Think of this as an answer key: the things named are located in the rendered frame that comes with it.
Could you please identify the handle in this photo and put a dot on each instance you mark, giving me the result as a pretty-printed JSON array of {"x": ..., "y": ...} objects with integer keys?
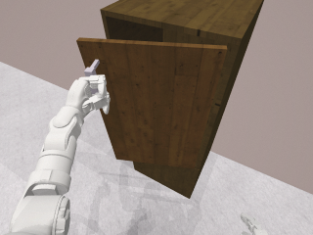
[{"x": 92, "y": 71}]

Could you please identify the right robot hand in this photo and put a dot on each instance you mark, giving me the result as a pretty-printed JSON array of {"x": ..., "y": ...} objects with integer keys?
[{"x": 253, "y": 225}]

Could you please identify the left robot hand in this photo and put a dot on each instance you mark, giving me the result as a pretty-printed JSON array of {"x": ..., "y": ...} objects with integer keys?
[{"x": 80, "y": 96}]

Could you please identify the left robot upper arm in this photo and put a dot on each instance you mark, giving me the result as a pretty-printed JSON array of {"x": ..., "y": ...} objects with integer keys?
[{"x": 42, "y": 215}]

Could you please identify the cupboard door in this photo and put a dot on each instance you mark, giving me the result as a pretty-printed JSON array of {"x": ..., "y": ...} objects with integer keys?
[{"x": 161, "y": 96}]

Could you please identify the left robot forearm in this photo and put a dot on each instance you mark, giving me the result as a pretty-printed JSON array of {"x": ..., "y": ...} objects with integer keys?
[{"x": 51, "y": 176}]

